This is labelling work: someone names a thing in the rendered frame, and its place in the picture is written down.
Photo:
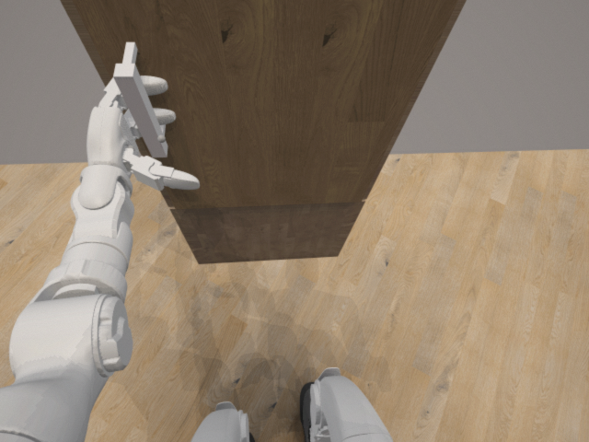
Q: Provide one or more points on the robot left upper arm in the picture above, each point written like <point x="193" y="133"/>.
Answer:
<point x="64" y="351"/>

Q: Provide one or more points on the robot left forearm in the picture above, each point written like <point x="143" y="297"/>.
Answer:
<point x="97" y="255"/>

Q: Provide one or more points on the robot right thigh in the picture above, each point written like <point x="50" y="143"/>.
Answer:
<point x="339" y="404"/>

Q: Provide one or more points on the robot thigh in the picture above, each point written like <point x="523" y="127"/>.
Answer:
<point x="339" y="404"/>
<point x="227" y="425"/>

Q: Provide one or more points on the handle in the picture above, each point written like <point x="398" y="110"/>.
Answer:
<point x="132" y="89"/>

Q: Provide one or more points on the left robot hand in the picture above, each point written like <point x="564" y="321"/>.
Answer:
<point x="110" y="132"/>

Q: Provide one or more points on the cupboard door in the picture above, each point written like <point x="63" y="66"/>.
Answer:
<point x="277" y="102"/>

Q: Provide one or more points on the robot left thigh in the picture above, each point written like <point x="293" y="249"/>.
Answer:
<point x="227" y="425"/>

